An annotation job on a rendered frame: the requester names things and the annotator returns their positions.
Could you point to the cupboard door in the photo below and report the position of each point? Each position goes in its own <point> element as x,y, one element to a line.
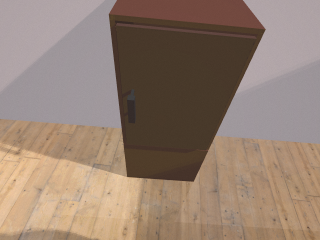
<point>182,81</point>

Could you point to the handle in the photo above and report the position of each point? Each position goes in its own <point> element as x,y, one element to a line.
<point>131,107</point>

